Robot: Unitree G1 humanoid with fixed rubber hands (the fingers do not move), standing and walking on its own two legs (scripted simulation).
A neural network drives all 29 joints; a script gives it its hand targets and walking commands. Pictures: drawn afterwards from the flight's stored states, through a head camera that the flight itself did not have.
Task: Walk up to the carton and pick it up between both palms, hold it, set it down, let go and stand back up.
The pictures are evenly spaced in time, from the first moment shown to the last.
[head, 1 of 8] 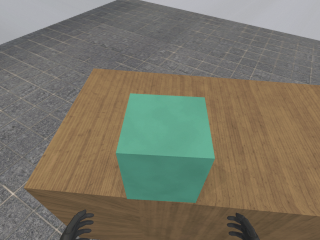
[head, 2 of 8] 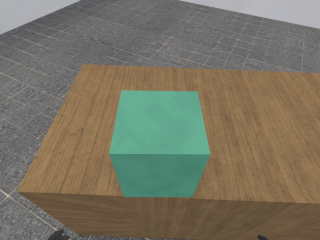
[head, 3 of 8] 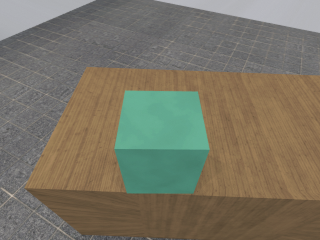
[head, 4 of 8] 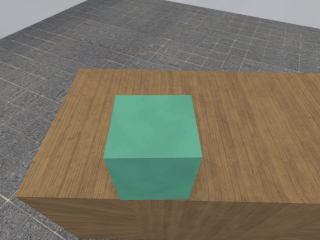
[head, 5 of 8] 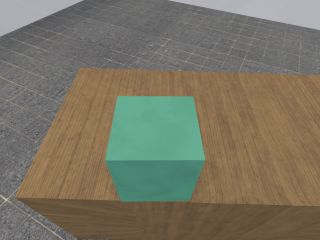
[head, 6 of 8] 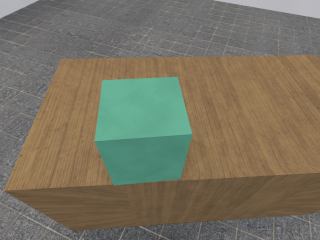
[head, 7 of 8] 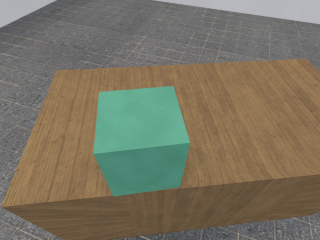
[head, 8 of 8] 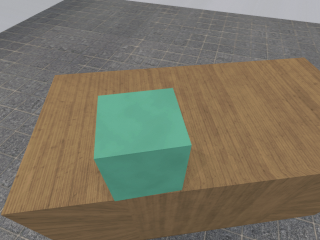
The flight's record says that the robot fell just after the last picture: no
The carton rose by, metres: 0.00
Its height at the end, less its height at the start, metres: +0.00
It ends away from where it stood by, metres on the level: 0.00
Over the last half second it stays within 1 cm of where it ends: yes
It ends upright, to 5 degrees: yes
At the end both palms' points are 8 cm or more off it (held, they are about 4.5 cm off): yes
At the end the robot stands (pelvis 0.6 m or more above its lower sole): yes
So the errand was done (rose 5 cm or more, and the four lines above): no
